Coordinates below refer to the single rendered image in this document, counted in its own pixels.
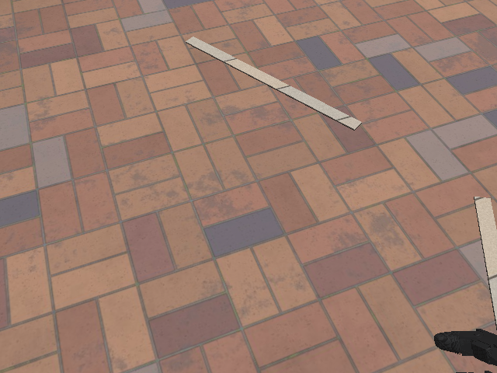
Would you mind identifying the robot right hand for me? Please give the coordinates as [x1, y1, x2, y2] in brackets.
[434, 329, 497, 373]

